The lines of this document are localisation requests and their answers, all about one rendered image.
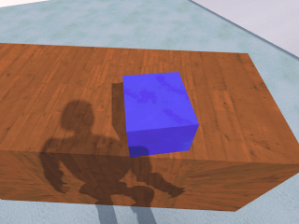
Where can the carton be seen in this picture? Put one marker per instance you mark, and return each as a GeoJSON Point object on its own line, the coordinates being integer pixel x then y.
{"type": "Point", "coordinates": [159, 117]}

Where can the pedestal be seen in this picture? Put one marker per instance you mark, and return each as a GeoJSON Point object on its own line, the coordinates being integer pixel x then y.
{"type": "Point", "coordinates": [63, 132]}

